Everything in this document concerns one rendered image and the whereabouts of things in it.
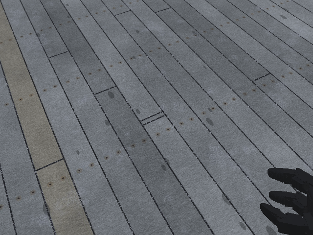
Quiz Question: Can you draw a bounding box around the robot right hand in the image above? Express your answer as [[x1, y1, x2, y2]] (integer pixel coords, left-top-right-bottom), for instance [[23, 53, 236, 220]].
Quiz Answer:
[[260, 167, 313, 235]]

